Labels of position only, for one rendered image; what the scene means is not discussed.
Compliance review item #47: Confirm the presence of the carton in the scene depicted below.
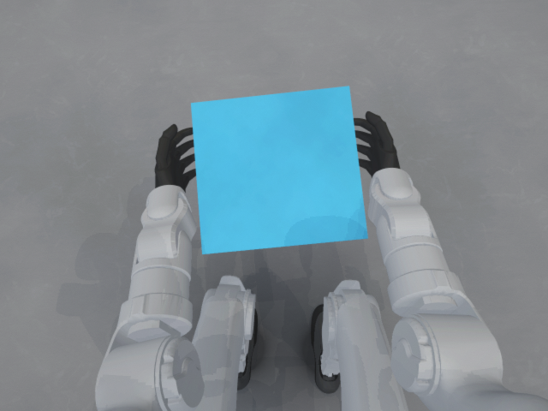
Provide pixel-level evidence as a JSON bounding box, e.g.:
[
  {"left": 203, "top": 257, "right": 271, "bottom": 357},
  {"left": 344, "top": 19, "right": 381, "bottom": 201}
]
[{"left": 191, "top": 86, "right": 368, "bottom": 254}]

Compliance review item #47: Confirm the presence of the robot right shin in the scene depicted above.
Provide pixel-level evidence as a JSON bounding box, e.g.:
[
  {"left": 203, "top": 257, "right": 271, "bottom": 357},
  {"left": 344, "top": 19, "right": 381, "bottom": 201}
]
[{"left": 320, "top": 280, "right": 381, "bottom": 375}]

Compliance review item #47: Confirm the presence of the left robot hand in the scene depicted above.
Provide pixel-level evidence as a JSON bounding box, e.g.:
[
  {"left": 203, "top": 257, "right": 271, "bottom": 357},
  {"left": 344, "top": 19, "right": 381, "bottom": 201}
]
[{"left": 155, "top": 124, "right": 196, "bottom": 193}]

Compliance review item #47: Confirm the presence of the left robot upper arm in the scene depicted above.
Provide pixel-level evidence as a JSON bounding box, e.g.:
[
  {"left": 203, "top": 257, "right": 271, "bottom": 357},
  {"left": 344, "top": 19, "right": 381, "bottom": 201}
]
[{"left": 96, "top": 335, "right": 205, "bottom": 411}]

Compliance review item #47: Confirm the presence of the left robot forearm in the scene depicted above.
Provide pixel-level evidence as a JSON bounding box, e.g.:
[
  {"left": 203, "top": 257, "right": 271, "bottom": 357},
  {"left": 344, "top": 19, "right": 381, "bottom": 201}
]
[{"left": 95, "top": 185, "right": 197, "bottom": 409}]

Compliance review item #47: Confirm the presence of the left robot foot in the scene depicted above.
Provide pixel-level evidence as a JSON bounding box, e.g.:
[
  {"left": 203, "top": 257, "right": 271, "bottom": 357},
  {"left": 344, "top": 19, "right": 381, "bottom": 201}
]
[{"left": 237, "top": 309, "right": 258, "bottom": 390}]

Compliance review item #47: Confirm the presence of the right robot upper arm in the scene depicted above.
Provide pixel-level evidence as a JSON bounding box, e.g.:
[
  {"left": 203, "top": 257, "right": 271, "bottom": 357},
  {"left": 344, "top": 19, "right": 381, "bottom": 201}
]
[{"left": 390, "top": 313, "right": 548, "bottom": 411}]

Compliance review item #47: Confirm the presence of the right robot hand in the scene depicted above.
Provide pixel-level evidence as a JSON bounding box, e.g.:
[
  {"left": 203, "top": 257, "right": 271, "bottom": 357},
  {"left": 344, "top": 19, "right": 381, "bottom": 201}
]
[{"left": 354, "top": 111, "right": 400, "bottom": 176}]

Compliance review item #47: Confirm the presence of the right robot forearm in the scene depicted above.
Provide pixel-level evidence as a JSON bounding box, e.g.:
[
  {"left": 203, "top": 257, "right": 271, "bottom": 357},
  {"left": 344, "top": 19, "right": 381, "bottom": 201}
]
[{"left": 367, "top": 168, "right": 503, "bottom": 377}]

